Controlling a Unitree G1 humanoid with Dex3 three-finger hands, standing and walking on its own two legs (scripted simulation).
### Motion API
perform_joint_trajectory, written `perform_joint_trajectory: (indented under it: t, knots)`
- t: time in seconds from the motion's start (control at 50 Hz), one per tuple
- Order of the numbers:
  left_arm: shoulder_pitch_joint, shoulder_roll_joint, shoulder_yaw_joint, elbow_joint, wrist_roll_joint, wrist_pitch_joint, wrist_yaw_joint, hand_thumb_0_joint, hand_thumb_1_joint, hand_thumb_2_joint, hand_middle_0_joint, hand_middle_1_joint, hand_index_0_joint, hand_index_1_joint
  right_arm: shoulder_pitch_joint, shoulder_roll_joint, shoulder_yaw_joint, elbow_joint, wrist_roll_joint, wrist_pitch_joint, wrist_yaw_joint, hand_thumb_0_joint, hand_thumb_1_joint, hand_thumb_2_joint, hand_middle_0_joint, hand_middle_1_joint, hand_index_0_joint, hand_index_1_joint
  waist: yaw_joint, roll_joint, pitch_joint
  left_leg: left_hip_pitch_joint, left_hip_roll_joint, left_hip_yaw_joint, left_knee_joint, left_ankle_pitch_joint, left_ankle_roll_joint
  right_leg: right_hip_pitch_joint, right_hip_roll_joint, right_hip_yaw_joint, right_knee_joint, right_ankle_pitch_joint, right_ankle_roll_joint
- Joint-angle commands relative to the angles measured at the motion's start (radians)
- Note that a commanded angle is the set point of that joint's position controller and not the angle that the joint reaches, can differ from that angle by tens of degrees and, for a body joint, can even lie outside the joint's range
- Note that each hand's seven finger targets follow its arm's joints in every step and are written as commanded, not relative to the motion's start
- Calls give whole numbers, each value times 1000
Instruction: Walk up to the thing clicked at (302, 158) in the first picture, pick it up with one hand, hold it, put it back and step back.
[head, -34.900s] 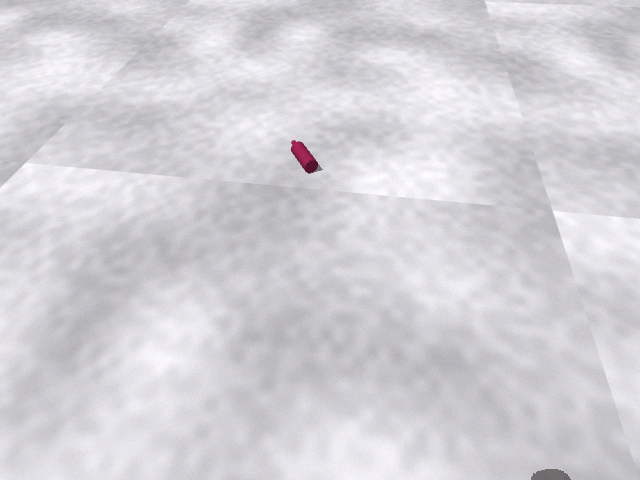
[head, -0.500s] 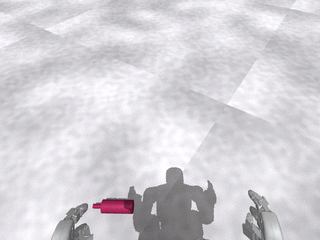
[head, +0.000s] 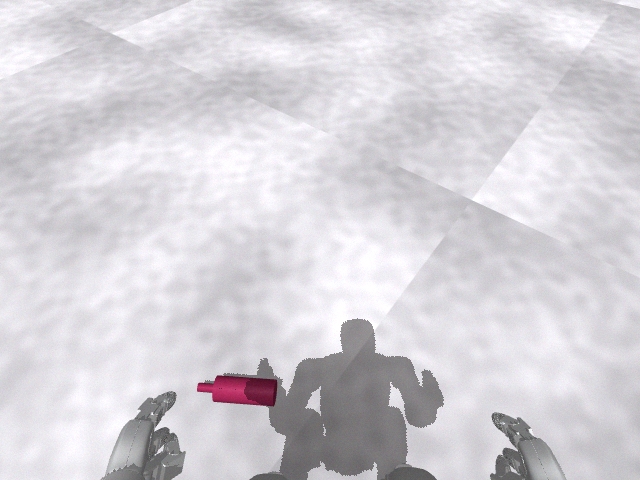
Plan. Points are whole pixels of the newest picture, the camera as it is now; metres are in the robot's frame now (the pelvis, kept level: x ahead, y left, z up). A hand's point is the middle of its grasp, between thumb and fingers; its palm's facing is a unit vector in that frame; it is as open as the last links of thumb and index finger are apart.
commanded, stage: stand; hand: left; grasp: from above
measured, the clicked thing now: (236, 389) +0.45 +0.27 -0.69
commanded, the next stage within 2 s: none
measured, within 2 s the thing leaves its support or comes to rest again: neither
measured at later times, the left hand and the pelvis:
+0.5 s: hand out of the picture +0.06 +0.24 -0.12, palm faces +0.04 -0.95 -0.31, open 7.4 cm; pelvis +0.01 +0.01 +0.04, yaw +0 degrees
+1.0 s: hand out of the picture +0.04 +0.23 -0.11, palm faces +0.03 -0.94 -0.33, open 7.4 cm; pelvis +0.00 -0.01 +0.05, yaw +1 degrees
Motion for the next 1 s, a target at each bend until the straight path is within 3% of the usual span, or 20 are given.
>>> perform_joint_trajectory:
  t: [0.0, 0.06, 0.08, 0.1, 0.2, 0.28, 0.32, 0.36, 0.42, 0.44, 0.46, 0.48, 0.56, 0.58, 0.66, 0.72, 0.82, 0.88, 0.92, 0.98]
  knots:
    - [-35, 173, 91, 90, 15, -118, 13, 0, 899, 900, -200, -300, -200, -300, -50, -167, -94, -51, 46, 12, 31, 0, -900, -900, 200, 300, 200, 300, 18, -41, -96, 81, 21, -34, -226, 283, 59, 204, -34, 74, -199, 172, -89]
    - [-80, 186, 92, 198, 15, -139, 18, 0, 899, 900, -200, -300, -200, -300, -38, -151, -103, 5, 47, 35, 39, 0, -900, -900, 200, 300, 200, 300, 2, -93, -75, 113, 6, -14, -231, 208, 55, 219, -71, 113, -293, 120, -82]
    - [-84, 187, 93, 230, 14, -147, 19, 0, 899, 900, -200, -300, -200, -300, -32, -153, -106, 18, 47, 39, 41, 0, -900, -900, 200, 300, 200, 300, -8, -97, -94, 151, 6, -5, -221, 229, 52, 233, -81, 123, -311, 162, -84]
    - [-98, 195, 94, 257, 13, -154, 19, 0, 899, 900, -200, -300, -200, -300, -10, -154, -106, 40, 41, 45, 40, 0, -900, -900, 200, 300, 200, 300, -15, -89, -58, 162, 10, -14, -258, 216, 54, 207, -78, 123, -328, 122, -77]
    - [-87, 172, 91, 389, -4, -165, 22, 0, 899, 900, -200, -300, -200, -300, -33, -177, -112, 97, 42, 52, 34, 0, -900, -900, 200, 300, 200, 300, 9, 36, -24, 190, 69, -104, -377, 323, 68, 284, -30, 31, -289, 240, -54]
    - [-76, 180, 88, 485, -8, -170, 22, 0, 899, 900, -200, -300, -200, -300, -26, -188, -109, 149, 53, 60, 25, 0, -900, -900, 200, 300, 200, 300, 6, 23, -8, 224, 70, -95, -418, 377, 57, 347, -44, 37, -353, 304, -59]
    - [-88, 188, 87, 522, -10, -167, 23, 0, 899, 900, -200, -300, -200, -300, -29, -192, -107, 172, 56, 65, 21, 0, -900, -900, 200, 300, 200, 300, 0, 23, 7, 238, 74, -98, -458, 349, 50, 360, -44, 37, -386, 275, -58]
    - [-80, 188, 81, 559, -12, -169, 24, 0, 899, 900, -200, -300, -200, -300, -22, -196, -105, 199, 60, 68, 19, 0, -900, -900, 200, 300, 200, 300, 0, 25, 3, 279, 77, -92, -466, 394, 45, 383, -54, 39, -416, 323, -56]
    - [-95, 189, 77, 601, -15, -167, 24, 0, 899, 900, -200, -300, -200, -300, -26, -200, -101, 228, 63, 69, 17, 0, -900, -900, 200, 300, 200, 300, -3, 30, 22, 300, 89, -99, -520, 395, 41, 404, -49, 31, -444, 302, -48]
    - [-104, 191, 76, 611, -15, -165, 23, 0, 899, 900, -200, -300, -200, -300, -26, -206, -100, 234, 64, 71, 17, 0, -900, -900, 200, 300, 200, 300, -4, 41, 26, 288, 92, -103, -542, 375, 42, 415, -45, 24, -454, 281, -46]
    - [-94, 194, 75, 626, -15, -167, 23, 0, 899, 900, -200, -300, -200, -300, -42, -207, -100, 244, 66, 71, 17, 0, -900, -900, 200, 300, 200, 300, 5, 34, 30, 312, 90, -99, -533, 406, 40, 423, -53, 29, -471, 310, -45]
    - [-103, 194, 74, 635, -13, -170, 23, 0, 899, 900, -200, -300, -200, -300, -31, -199, -98, 250, 68, 71, 18, 0, -900, -900, 200, 300, 200, 300, -4, 16, 25, 309, 86, -90, -536, 429, 36, 440, -57, 28, -477, 325, -46]
    - [-104, 190, 65, 674, -10, -168, 21, 0, 899, 900, -200, -300, -200, -300, -53, -199, -96, 275, 70, 78, 21, 0, -900, -900, 200, 300, 200, 300, 1, 7, 79, 314, 86, -95, -580, 348, 29, 421, -49, 22, -527, 234, -36]
    - [-110, 193, 65, 679, -10, -167, 19, 0, 899, 900, -200, -300, -200, -300, -52, -200, -95, 279, 69, 81, 24, 0, -900, -900, 200, 300, 200, 300, -4, 17, 95, 299, 84, -97, -604, 264, 31, 409, -46, 22, -539, 196, -33]
    - [-124, 207, 66, 699, -10, -174, 18, 0, 899, 900, -200, -300, -200, -300, -55, -198, -96, 296, 68, 87, 29, 0, -900, -900, 200, 300, 200, 300, -6, -16, 93, 306, 79, -84, -601, 276, 32, 429, -61, 40, -571, 177, -35]
    - [-129, 213, 66, 706, -12, -171, 15, 0, 899, 900, -200, -300, -200, -300, -60, -215, -99, 301, 67, 87, 32, 0, -900, -900, 200, 300, 200, 300, -8, 28, 102, 275, 86, -98, -643, 182, 31, 433, -50, 33, -571, 153, -31]
    - [-131, 216, 63, 718, -14, -179, 14, 0, 899, 900, -200, -300, -200, -300, -71, -211, -95, 310, 71, 81, 36, 0, -900, -900, 200, 300, 200, 300, -5, 9, 60, 330, 90, -83, -618, 312, 29, 455, -66, 43, -585, 208, -34]
    - [-139, 223, 63, 725, -16, -183, 14, 0, 899, 900, -200, -300, -200, -300, -61, -205, -89, 319, 72, 85, 37, 0, -900, -900, 200, 300, 200, 300, -10, -12, 63, 334, 88, -77, -610, 317, 31, 455, -70, 48, -601, 210, -31]
    - [-140, 233, 62, 730, -15, -182, 14, 0, 899, 900, -200, -300, -200, -300, -66, -209, -89, 321, 73, 88, 38, 0, -900, -900, 200, 300, 200, 300, -10, -36, 88, 340, 83, -75, -616, 292, 29, 416, -70, 57, -627, 139, -35]
    - [-153, 228, 62, 727, -19, -182, 12, 0, 899, 900, -200, -300, -200, -300, -60, -219, -86, 328, 72, 85, 37, 0, -900, -900, 200, 300, 200, 300, -12, 12, 65, 340, 92, -73, -618, 316, 28, 451, -70, 53, -609, 199, -38]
